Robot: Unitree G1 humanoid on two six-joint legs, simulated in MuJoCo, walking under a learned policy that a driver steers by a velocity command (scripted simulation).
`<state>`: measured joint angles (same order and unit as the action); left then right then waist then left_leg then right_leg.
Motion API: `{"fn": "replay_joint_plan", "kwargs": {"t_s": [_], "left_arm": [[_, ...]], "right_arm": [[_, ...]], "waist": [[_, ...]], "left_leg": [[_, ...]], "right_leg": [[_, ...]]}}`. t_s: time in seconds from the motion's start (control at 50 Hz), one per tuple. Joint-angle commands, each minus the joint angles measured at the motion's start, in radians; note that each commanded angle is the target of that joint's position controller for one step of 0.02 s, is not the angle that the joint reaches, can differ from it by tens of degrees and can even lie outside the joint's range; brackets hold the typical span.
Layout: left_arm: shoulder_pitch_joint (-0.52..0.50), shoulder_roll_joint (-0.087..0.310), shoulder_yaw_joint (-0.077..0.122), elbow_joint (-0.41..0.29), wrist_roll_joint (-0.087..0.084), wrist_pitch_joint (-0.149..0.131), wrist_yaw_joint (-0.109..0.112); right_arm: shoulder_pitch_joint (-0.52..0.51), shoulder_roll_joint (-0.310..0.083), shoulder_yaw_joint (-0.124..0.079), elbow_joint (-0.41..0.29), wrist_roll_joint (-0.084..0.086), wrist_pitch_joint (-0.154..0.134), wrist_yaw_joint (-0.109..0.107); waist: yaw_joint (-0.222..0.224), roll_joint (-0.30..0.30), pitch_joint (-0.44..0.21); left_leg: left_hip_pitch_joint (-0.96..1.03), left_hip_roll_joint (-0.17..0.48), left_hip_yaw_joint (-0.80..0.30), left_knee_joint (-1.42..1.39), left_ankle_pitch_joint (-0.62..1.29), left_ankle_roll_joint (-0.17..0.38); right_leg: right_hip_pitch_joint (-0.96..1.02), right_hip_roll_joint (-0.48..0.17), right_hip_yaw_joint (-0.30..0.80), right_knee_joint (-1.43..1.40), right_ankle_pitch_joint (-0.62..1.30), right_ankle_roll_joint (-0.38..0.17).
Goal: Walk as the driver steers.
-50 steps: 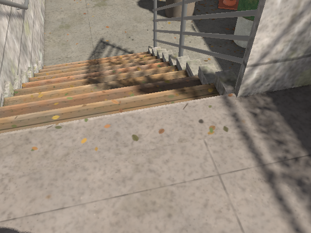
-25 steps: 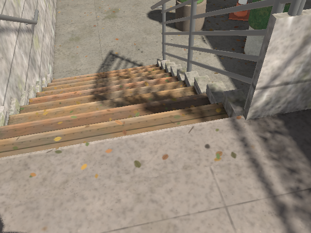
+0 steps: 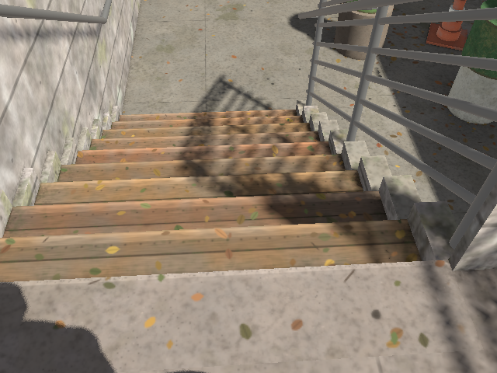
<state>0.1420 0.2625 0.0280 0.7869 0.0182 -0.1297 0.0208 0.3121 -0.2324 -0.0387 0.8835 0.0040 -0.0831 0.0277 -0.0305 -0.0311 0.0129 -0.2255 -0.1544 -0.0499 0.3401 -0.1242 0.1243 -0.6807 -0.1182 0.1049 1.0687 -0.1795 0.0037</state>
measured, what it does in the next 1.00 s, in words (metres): walks ahead, turning left: right foot, then left foot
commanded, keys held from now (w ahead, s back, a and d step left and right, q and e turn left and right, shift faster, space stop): w+q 0.46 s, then q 0.18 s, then no key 0.36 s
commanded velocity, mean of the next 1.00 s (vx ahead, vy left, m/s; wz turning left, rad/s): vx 0.33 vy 0.00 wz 0.47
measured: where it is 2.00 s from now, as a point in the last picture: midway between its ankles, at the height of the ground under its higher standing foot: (229, 371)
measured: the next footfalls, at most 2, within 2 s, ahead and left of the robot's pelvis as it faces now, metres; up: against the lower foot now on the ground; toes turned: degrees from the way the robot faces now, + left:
right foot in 0.24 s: +0.31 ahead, -0.16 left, +0.00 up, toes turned +9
left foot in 0.74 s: +0.42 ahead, +0.12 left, +0.00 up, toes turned +26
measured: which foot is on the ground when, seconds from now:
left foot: down 0.00-0.26, up 0.28-0.72, down 0.74-1.00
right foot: up 0.00-0.22, down 0.24-0.74, up 0.76-1.00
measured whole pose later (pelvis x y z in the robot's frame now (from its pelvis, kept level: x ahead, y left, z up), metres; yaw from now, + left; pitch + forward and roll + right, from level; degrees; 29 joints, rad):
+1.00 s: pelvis +0.38 +0.00 -0.01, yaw +28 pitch +0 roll +0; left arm 0.25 0.21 0.03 0.87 0.02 0.05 0.03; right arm 0.23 -0.19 -0.03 0.86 -0.03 0.01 -0.01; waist -0.01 -0.02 0.05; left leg -0.37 -0.08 0.07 0.41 -0.05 0.11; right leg -0.44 -0.05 -0.01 0.91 -0.43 -0.02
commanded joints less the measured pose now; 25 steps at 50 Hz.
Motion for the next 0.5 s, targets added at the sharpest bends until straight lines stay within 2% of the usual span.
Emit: {"fn": "replay_joint_plan", "kwargs": {"t_s": [0.02,0.04,0.06,0.08,0.1,0.14,0.18,0.2,0.22,0.24,0.26,0.28,0.3,0.32,0.34,0.36,0.38,0.4,0.44,0.46,0.5], "left_arm": [[0.008,0.052,0.015,-0.062,0.009,0.011,0.018],[0.065,-0.096,-0.056,-0.045,0.105,0.045,-0.026],[0.047,-0.069,-0.050,-0.048,0.101,0.073,-0.043],[-0.013,-0.010,-0.041,-0.066,0.085,0.084,-0.050],[-0.067,0.034,-0.032,-0.088,0.068,0.086,-0.050],[-0.146,0.064,-0.033,-0.108,0.058,0.073,-0.036],[-0.185,0.069,-0.039,-0.122,0.045,0.056,-0.022],[-0.180,0.071,-0.040,-0.119,0.034,0.047,-0.017],[-0.137,0.091,-0.031,-0.106,0.016,0.035,-0.012],[-0.036,0.127,-0.016,-0.078,0.000,0.018,-0.007],[0.156,0.164,-0.005,-0.031,0.002,0.001,-0.003],[0.374,0.177,-0.005,0.010,0.015,0.008,0.000],[0.396,0.152,0.004,0.047,0.044,0.006,0.002],[0.297,0.142,0.007,0.037,0.031,0.000,0.000],[0.198,0.061,-0.013,0.013,0.030,0.005,0.008],[0.166,0.001,-0.034,0.010,0.023,0.007,0.013],[0.142,-0.021,-0.039,-0.001,0.029,0.008,0.021],[0.142,-0.018,-0.035,0.000,0.035,0.005,0.029],[0.178,0.019,-0.019,0.026,0.050,-0.008,0.032],[0.202,0.029,-0.014,0.044,0.057,-0.013,0.028],[0.230,0.053,-0.004,0.067,0.051,-0.020,0.022]], "right_arm": [[-0.047,-0.158,-0.037,-0.092,0.008,-0.019,-0.023],[0.040,-0.043,0.004,-0.032,-0.100,-0.052,0.026],[0.063,-0.081,-0.016,-0.034,-0.085,-0.060,0.051],[0.057,-0.125,-0.029,-0.042,-0.068,-0.062,0.068],[0.077,-0.146,-0.034,-0.040,-0.059,-0.061,0.077],[0.130,-0.139,-0.031,-0.020,-0.061,-0.053,0.073],[0.130,-0.161,-0.039,-0.010,-0.066,-0.039,0.059],[0.120,-0.172,-0.043,-0.004,-0.071,-0.031,0.053],[0.104,-0.177,-0.044,-0.001,-0.079,-0.024,0.052],[0.080,-0.173,-0.043,-0.008,-0.088,-0.022,0.052],[0.054,-0.098,-0.019,-0.039,-0.084,-0.032,0.052],[0.189,0.044,0.019,-0.068,-0.100,-0.058,0.053],[0.024,-0.077,-0.013,-0.067,-0.070,-0.061,0.060],[-0.001,-0.073,-0.017,-0.062,-0.057,-0.051,0.040],[0.018,-0.080,-0.020,-0.033,-0.059,-0.041,0.020],[0.024,-0.051,-0.014,-0.027,-0.073,-0.033,0.013],[-0.017,-0.033,-0.005,-0.037,-0.081,-0.026,0.018],[-0.030,-0.012,-0.001,-0.042,-0.077,-0.019,0.028],[-0.057,0.006,0.007,-0.049,-0.053,-0.018,0.057],[-0.084,0.011,0.011,-0.057,-0.049,-0.017,0.068],[-0.166,0.017,0.018,-0.096,-0.047,-0.011,0.076]], "waist": [[0.031,0.072,0.021],[0.033,0.157,-0.044],[0.013,0.119,0.017],[-0.003,0.089,0.025],[-0.020,0.085,0.022],[-0.047,0.089,0.024],[-0.053,0.105,0.026],[-0.040,0.097,0.018],[-0.006,0.090,-0.003],[0.043,0.078,-0.066],[0.121,-0.043,-0.230],[0.133,-0.334,-0.501],[0.199,-0.122,-0.200],[0.142,-0.057,-0.059],[0.104,-0.033,-0.021],[0.073,-0.053,-0.018],[0.065,-0.049,-0.006],[0.063,-0.051,-0.028],[0.067,-0.047,-0.008],[0.071,-0.046,0.006],[0.072,-0.036,0.014]], "left_leg": [[-0.211,0.206,-0.189,-0.161,0.080,0.147],[-0.188,0.186,-0.174,-0.139,-0.002,0.145],[-0.186,0.207,-0.205,-0.148,-0.026,0.145],[-0.160,0.225,-0.238,-0.131,-0.042,0.147],[-0.096,0.255,-0.282,-0.111,-0.043,0.159],[0.082,0.321,-0.369,-0.081,0.001,0.181],[0.207,0.350,-0.415,-0.044,0.081,0.171],[0.218,0.346,-0.420,-0.027,0.122,0.154],[0.185,0.313,-0.405,0.012,0.210,0.121],[0.099,0.254,-0.365,0.105,0.302,0.064],[-0.048,0.123,-0.266,0.369,0.238,-0.012],[-0.424,-0.065,-0.158,0.672,-0.383,-0.098],[-0.655,0.035,-0.138,0.882,-0.444,-0.069],[-0.648,0.115,-0.121,0.942,-0.340,-0.047],[-0.567,0.184,-0.100,0.909,-0.239,-0.040],[-0.496,0.223,-0.103,0.843,-0.153,-0.035],[-0.463,0.239,-0.075,0.834,-0.128,-0.049],[-0.455,0.239,-0.053,0.812,-0.117,-0.057],[-0.477,0.249,-0.019,0.739,-0.037,-0.075],[-0.496,0.255,0.000,0.684,0.016,-0.083],[-0.485,0.255,0.060,0.542,0.068,-0.109]], "right_leg": [[0.139,0.037,-0.058,-0.231,0.191,0.035],[0.225,0.039,-0.087,-0.282,0.176,0.045],[0.216,0.039,-0.092,-0.319,0.176,0.047],[0.208,0.043,-0.095,-0.367,0.179,0.049],[0.189,0.040,-0.082,-0.408,0.180,0.045],[0.112,0.049,-0.054,-0.514,0.142,0.025],[0.110,0.065,-0.053,-0.610,0.086,-0.001],[0.179,0.076,-0.064,-0.658,0.108,-0.020],[0.311,0.089,-0.085,-0.677,0.167,-0.050],[0.522,0.074,-0.088,-0.627,0.220,-0.105],[0.833,-0.055,0.031,-0.588,0.338,-0.231],[1.334,-0.345,0.499,-0.679,0.360,-0.500],[1.166,-0.353,0.540,-0.784,0.184,-0.382],[0.957,-0.316,0.371,-0.812,0.053,-0.292],[0.801,-0.262,0.247,-0.872,-0.024,-0.258],[0.725,-0.219,0.160,-0.920,0.025,-0.238],[0.691,-0.199,0.098,-0.950,0.099,-0.232],[0.708,-0.179,0.037,-0.957,0.159,-0.228],[0.694,-0.149,-0.081,-0.959,0.278,-0.225],[0.688,-0.145,-0.125,-0.961,0.355,-0.230],[0.670,-0.137,-0.206,-0.948,0.647,-0.242]]}}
